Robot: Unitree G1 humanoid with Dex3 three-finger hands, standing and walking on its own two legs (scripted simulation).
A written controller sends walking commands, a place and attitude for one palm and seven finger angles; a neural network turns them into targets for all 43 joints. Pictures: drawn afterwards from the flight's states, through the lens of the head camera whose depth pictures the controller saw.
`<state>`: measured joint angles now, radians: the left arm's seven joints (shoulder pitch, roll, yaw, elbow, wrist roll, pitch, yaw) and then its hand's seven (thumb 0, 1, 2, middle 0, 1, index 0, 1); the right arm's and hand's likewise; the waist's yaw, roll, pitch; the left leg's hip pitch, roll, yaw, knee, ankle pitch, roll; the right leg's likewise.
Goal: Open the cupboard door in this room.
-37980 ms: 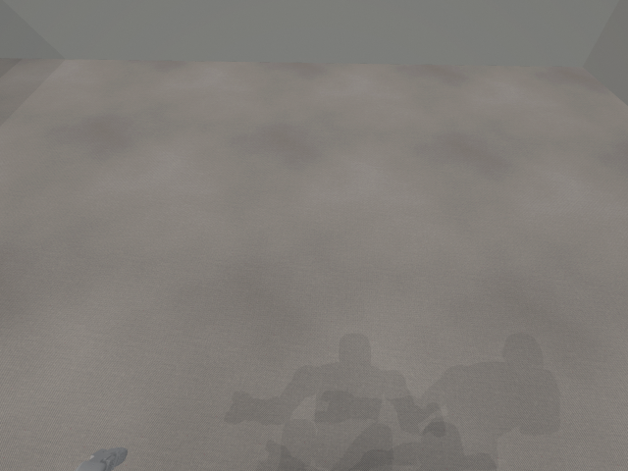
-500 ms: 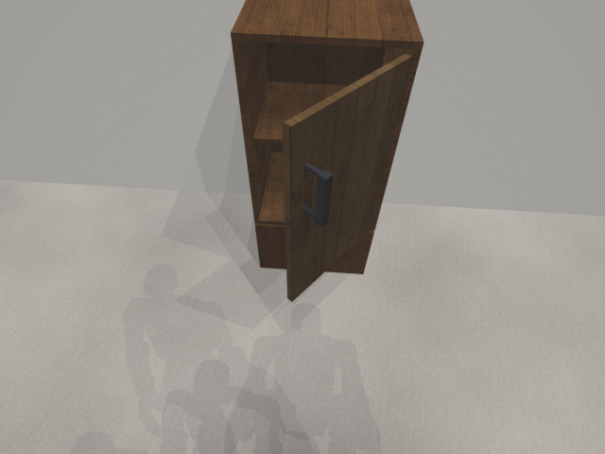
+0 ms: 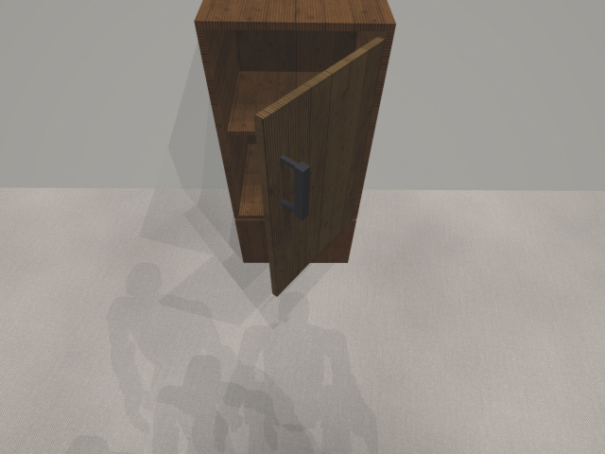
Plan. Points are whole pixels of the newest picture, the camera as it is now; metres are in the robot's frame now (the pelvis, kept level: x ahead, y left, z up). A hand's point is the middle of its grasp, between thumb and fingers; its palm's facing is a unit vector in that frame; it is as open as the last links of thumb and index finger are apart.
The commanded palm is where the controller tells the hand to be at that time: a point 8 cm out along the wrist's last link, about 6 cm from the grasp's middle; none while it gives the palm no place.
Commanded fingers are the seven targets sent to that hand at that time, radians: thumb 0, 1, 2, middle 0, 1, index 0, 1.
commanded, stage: walk to a spot facing it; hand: left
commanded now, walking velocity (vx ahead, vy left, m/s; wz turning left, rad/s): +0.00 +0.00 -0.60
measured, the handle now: (294, 188) +0.59 +0.06 -0.04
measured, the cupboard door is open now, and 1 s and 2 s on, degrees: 50 50 50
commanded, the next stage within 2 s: none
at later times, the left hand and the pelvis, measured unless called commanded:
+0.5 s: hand out of the picture +0.09 +0.14 -0.16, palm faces -0.15 -0.96 -0.25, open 7.3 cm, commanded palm none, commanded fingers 0.00 0.90 0.90 -0.20 -0.30 -0.20 -0.30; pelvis +0.01 -0.04 +0.01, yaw -14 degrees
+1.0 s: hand (221, 396) +0.23 +0.15 -0.17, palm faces -0.49 -0.85 -0.22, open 7.4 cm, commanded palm none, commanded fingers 0.00 0.90 0.90 -0.20 -0.30 -0.20 -0.30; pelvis +0.04 +0.00 +0.00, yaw -32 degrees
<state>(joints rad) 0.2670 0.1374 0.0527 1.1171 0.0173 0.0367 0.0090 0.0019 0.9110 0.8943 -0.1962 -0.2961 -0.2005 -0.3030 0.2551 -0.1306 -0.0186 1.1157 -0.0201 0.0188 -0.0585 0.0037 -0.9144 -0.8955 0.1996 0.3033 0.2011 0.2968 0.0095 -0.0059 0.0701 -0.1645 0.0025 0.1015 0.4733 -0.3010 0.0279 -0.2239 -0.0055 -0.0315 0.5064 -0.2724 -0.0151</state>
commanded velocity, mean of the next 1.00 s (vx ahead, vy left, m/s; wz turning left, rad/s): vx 0.00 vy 0.00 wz -0.60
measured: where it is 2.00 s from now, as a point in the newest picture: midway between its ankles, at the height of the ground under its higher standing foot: outside the picture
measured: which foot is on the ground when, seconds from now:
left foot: down 0.00-0.18, up 0.20-0.72, down 0.74-1.00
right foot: down 0.00-0.72, up 0.74-1.00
